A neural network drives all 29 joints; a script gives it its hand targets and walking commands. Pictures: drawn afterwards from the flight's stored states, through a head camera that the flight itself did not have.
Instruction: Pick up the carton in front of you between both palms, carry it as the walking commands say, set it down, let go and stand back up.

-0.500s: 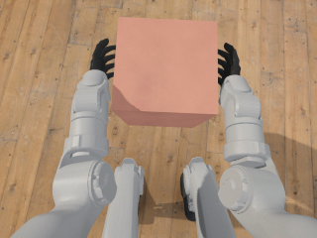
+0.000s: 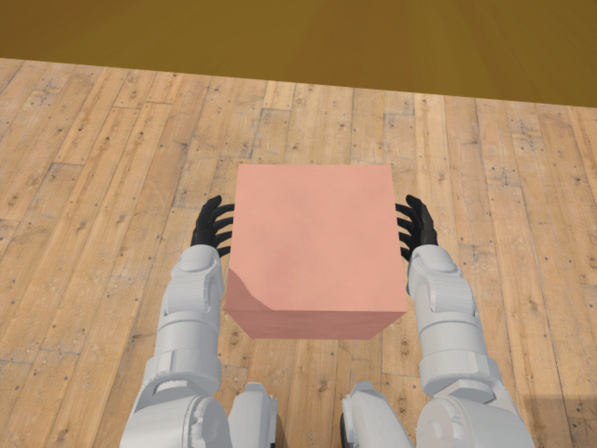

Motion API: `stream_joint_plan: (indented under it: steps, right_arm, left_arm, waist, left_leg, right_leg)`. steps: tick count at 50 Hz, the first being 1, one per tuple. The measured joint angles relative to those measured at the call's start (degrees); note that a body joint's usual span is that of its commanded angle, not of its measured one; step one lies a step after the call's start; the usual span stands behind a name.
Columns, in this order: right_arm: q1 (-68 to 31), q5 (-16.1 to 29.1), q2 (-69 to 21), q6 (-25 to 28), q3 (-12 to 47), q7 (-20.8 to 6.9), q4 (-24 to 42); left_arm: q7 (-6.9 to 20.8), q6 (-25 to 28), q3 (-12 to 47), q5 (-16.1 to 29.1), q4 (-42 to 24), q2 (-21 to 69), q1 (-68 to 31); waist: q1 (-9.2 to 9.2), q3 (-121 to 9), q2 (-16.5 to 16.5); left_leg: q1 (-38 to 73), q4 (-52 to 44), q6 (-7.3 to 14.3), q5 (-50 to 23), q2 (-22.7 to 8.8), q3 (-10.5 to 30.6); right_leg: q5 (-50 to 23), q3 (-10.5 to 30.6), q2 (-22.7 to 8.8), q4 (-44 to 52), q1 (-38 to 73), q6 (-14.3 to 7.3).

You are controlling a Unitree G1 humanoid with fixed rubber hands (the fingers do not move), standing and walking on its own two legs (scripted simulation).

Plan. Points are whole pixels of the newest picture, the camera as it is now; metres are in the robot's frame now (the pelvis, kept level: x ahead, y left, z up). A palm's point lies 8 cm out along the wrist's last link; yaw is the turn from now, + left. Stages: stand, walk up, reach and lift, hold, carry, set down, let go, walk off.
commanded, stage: reach and lift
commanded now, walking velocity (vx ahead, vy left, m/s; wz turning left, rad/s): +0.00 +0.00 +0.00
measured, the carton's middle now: (311, 262) +0.40 +0.00 -0.10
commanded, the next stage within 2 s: hold in 1.52 s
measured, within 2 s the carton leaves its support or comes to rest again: neither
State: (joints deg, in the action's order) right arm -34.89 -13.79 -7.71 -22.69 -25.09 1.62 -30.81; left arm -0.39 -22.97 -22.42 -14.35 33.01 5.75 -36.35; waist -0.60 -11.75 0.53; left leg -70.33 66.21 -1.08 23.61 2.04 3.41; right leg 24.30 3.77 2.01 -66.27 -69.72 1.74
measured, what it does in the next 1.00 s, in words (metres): rises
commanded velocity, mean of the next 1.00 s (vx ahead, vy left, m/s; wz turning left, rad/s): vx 0.00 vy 0.00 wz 0.00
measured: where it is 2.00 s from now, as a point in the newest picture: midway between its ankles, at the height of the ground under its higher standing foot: outside the picture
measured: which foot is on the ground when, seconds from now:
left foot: down 0.00-1.00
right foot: down 0.00-1.00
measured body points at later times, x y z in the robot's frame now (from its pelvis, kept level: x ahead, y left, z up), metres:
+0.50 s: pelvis +0.04 -0.01 +0.10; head +0.03 +0.00 +0.55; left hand +0.35 +0.15 +0.11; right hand +0.35 -0.16 +0.11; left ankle +0.06 +0.13 -0.63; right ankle +0.06 -0.13 -0.63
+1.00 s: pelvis +0.03 +0.00 +0.11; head +0.02 +0.00 +0.56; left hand +0.35 +0.15 +0.13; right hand +0.35 -0.15 +0.13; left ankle +0.06 +0.13 -0.63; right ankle +0.06 -0.13 -0.63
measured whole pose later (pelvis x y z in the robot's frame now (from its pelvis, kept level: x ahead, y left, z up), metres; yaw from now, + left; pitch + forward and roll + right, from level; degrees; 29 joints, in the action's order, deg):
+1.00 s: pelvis +0.03 +0.00 +0.11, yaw +0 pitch -5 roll +0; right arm -19.2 -17.7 -9.8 -35.3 -18.1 -1.5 -20.4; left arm 1.4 -35.6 -17.2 -17.5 20.2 9.8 -18.9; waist 0.0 2.4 0.2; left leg -9.2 25.7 -0.7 11.9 0.7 3.9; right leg 12.3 3.9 0.8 -25.4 -8.5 0.8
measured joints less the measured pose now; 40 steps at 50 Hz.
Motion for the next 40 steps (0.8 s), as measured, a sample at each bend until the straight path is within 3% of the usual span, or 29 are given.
stream_joint_plan:
  steps: [14, 26, 40]
  right_arm:
    - [11.8, -0.4, -1.8, -1.9, 4.1, -0.5, 3.6]
    - [18.6, -0.6, -1.3, -8.6, 9.3, -1.2, 9.0]
    - [15.5, -4.0, -2.2, -12.1, 6.3, -2.9, 8.4]
  left_arm:
    - [0.5, -1.8, 2.9, -0.2, -4.5, 2.2, 12.5]
    - [0.4, -8.7, 6.9, -0.5, -11.8, 3.2, 20.4]
    - [1.7, -12.1, 4.5, -3.3, -10.8, 4.0, 17.3]
  waist:
    - [0.42, 3.4, -0.1]
    - [0.56, 7.8, -0.2]
    - [0.55, 13.2, -0.4]
  left_leg:
    - [28.4, -20.2, 0.0, -4.9, -0.8, 0.5]
    - [52.7, -36.3, 0.1, -9.9, -1.3, 0.6]
    - [59.5, -38.6, 0.4, -11.1, -1.3, 0.6]
  right_leg:
    - [-5.0, -0.2, -0.5, 20.2, 28.4, -0.9]
    - [-10.0, 0.0, -1.0, 36.4, 52.7, -1.1]
    - [-11.3, 0.1, -1.2, 38.8, 59.5, -1.0]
